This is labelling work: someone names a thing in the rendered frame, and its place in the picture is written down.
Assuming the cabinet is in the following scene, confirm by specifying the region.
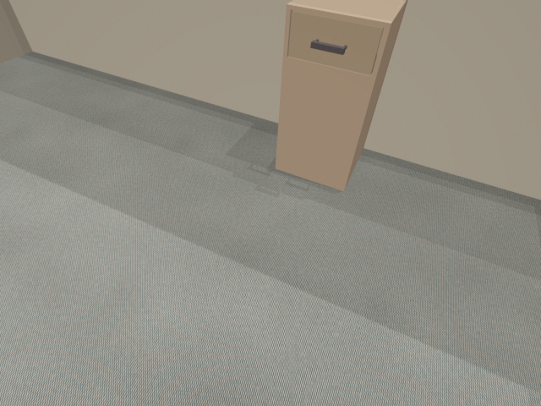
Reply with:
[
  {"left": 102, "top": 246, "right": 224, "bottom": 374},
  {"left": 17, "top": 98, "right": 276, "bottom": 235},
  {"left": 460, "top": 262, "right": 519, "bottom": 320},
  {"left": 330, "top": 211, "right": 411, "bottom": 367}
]
[{"left": 276, "top": 0, "right": 408, "bottom": 191}]

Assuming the drawer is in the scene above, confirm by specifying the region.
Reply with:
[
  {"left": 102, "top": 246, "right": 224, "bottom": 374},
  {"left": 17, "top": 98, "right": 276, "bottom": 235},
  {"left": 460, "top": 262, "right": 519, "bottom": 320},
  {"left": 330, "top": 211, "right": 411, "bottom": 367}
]
[{"left": 288, "top": 10, "right": 385, "bottom": 75}]

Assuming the handle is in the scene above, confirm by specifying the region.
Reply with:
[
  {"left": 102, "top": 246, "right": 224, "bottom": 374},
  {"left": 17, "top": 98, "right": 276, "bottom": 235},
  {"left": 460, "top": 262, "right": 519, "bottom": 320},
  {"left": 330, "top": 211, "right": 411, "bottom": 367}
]
[{"left": 310, "top": 39, "right": 347, "bottom": 55}]

